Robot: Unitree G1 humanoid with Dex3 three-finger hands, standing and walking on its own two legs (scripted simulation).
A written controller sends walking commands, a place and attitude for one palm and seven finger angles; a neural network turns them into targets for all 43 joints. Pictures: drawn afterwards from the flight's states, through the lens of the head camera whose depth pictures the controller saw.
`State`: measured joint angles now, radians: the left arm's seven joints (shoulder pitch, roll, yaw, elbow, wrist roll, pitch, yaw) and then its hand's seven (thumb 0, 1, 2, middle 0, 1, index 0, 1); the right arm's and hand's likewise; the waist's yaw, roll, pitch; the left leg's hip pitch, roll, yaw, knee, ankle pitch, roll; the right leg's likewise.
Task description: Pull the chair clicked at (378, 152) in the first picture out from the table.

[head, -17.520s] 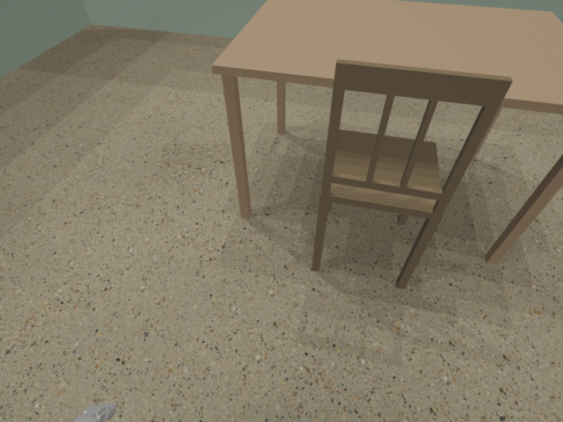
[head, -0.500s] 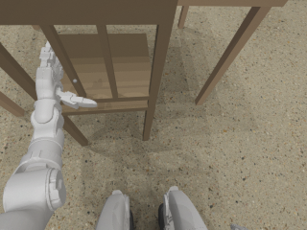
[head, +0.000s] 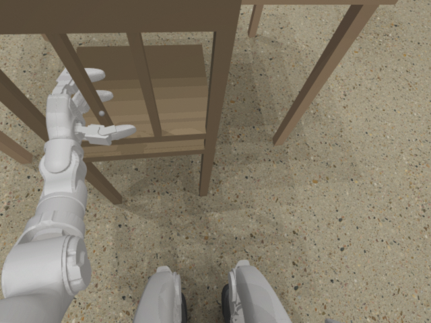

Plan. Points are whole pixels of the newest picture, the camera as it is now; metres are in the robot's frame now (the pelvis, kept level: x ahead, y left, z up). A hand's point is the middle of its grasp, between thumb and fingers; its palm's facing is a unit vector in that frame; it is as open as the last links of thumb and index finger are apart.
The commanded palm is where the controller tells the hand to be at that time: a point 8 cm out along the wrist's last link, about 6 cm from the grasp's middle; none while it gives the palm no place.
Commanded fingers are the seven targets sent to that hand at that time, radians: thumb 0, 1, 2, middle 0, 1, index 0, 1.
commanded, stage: hook a spindle and tug to test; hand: left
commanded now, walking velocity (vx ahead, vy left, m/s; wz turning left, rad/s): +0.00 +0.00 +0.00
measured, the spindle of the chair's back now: (91, 97) +0.51 +0.20 +0.03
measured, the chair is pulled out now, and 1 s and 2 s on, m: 0.00 0.05 0.18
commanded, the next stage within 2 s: step backward, pulling the chair out in 0.94 s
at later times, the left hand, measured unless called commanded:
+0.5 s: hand (105, 115) +0.48 +0.17 +0.03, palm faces +0.07 -1.00 -0.01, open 5.0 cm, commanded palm +0.44 +0.22 +0.03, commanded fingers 0.00 0.90 0.90 -0.50 -1.45 -0.50 -1.45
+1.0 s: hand (103, 136) +0.44 +0.17 +0.03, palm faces +0.08 -1.00 -0.02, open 5.1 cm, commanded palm +0.41 +0.22 +0.03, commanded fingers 0.00 0.90 0.90 -0.50 -1.45 -0.50 -1.45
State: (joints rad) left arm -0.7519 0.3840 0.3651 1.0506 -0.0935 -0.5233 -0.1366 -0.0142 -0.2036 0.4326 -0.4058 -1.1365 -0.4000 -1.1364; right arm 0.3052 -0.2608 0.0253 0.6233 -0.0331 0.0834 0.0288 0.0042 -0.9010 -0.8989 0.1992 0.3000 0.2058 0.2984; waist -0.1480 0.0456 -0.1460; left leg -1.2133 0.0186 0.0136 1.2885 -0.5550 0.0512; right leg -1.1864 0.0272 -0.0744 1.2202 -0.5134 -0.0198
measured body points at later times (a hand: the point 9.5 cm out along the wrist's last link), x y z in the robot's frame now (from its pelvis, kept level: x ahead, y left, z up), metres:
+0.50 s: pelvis +0.01 +0.00 +0.01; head +0.16 +0.02 +0.43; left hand +0.47 +0.23 +0.03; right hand +0.05 -0.26 -0.11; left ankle +0.02 +0.09 -0.62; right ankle +0.03 -0.11 -0.62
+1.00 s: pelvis +0.01 +0.00 +0.01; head +0.15 +0.02 +0.44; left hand +0.43 +0.23 +0.03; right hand +0.10 -0.26 -0.11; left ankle +0.02 +0.09 -0.62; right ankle +0.03 -0.11 -0.62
